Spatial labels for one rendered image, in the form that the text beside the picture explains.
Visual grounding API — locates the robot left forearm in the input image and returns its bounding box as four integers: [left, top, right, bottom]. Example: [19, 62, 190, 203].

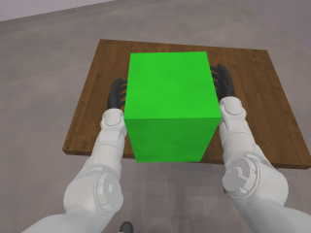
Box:
[63, 108, 127, 209]

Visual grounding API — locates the right robot upper arm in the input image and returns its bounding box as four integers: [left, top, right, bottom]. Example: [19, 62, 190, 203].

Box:
[222, 156, 311, 233]

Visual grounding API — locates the left robot upper arm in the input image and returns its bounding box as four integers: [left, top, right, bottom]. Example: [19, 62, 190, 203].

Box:
[21, 172, 123, 233]

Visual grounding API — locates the carton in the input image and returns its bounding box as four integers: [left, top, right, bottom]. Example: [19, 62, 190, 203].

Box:
[123, 51, 222, 163]

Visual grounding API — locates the robot right forearm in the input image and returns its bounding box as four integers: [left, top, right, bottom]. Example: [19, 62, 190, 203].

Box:
[219, 96, 276, 170]

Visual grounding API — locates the robot left hand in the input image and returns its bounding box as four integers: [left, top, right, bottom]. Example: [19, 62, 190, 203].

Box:
[107, 77, 128, 110]

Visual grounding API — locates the table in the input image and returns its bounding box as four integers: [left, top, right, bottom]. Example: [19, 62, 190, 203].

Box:
[62, 39, 311, 194]

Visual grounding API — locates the robot left foot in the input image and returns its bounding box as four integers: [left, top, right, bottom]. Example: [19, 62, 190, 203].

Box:
[120, 221, 133, 233]

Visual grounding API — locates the robot right hand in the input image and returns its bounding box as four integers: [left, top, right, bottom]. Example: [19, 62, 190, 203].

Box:
[209, 63, 235, 102]

